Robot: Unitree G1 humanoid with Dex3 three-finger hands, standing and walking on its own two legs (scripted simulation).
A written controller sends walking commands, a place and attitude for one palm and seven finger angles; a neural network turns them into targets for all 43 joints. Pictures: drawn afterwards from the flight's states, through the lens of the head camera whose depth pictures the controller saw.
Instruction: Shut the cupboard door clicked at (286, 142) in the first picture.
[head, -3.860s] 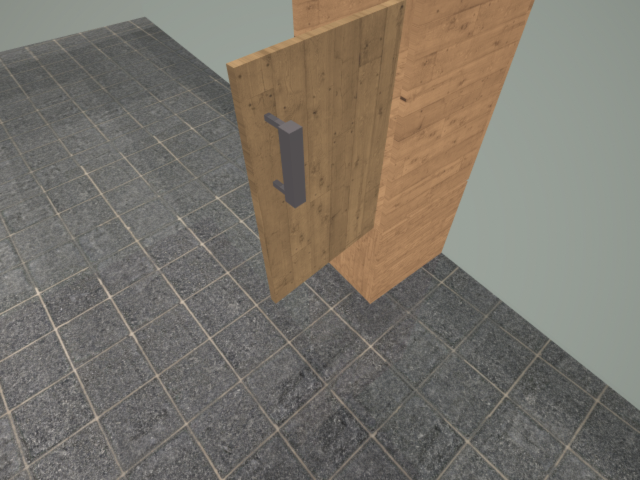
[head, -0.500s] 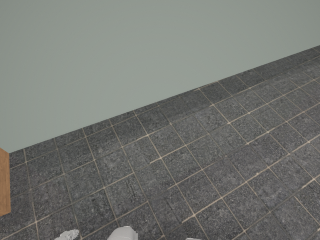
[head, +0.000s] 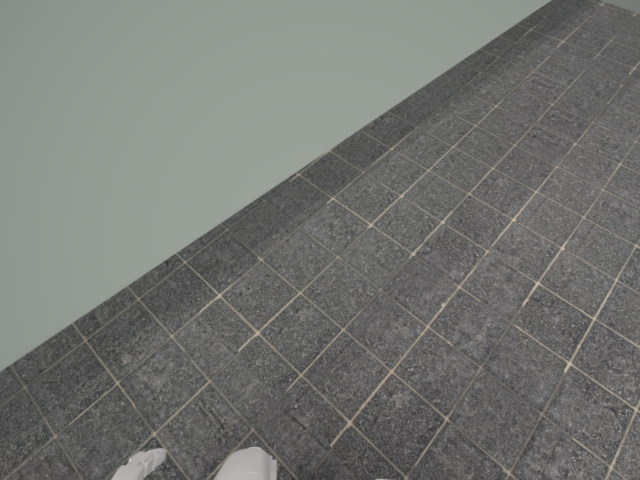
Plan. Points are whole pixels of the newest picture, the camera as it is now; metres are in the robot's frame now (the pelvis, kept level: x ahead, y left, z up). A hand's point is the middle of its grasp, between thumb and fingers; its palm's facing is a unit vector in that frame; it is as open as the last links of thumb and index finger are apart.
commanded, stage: walk around to get in front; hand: left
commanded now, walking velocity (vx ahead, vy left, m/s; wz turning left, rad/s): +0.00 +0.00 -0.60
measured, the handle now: out of the picture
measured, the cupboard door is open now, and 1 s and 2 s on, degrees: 96 96 96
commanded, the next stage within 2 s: walk to a spot facing it in 1.30 s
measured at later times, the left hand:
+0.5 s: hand (242, 401) +0.23 +0.14 -0.16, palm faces -0.29 -0.92 -0.24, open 7.4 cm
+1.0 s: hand (365, 275) +0.45 -0.05 -0.15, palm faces -0.61 -0.77 -0.18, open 7.4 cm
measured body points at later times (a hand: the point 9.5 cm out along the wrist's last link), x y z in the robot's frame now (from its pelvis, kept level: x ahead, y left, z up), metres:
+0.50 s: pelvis +0.06 -0.03 -0.01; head +0.10 -0.05 +0.44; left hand +0.25 +0.19 -0.14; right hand +0.00 -0.30 -0.16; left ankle +0.04 +0.13 -0.69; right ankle +0.02 -0.14 -0.73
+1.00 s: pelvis +0.23 -0.13 +0.00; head +0.27 -0.16 +0.44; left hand +0.49 -0.01 -0.14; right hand +0.06 -0.31 -0.15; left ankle +0.25 +0.05 -0.73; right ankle +0.21 -0.26 -0.73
